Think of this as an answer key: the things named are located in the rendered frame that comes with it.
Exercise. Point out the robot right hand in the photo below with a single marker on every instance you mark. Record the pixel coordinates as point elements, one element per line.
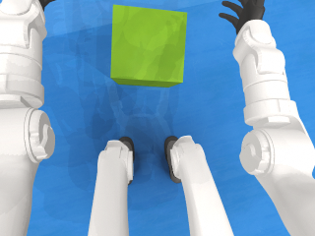
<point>252,10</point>

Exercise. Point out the carton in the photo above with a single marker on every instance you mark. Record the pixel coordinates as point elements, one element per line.
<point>147,46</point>

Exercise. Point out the left robot thigh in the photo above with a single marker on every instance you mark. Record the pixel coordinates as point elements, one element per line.
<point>109,216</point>

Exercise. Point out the right robot thigh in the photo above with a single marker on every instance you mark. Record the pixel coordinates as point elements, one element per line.
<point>206,214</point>

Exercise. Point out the robot thigh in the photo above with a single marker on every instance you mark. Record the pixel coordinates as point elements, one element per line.
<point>109,216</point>
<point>206,214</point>

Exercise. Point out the robot left upper arm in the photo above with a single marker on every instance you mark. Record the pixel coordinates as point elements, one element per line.
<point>26,138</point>

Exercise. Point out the robot right upper arm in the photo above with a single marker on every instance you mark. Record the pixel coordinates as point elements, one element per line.
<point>282,160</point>

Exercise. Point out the robot left hand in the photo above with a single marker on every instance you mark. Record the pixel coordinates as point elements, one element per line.
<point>43,3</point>

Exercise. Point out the robot right forearm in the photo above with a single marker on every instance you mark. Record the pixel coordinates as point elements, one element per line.
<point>264,81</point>

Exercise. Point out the robot left forearm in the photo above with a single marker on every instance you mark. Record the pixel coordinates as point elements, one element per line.
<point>22,31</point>

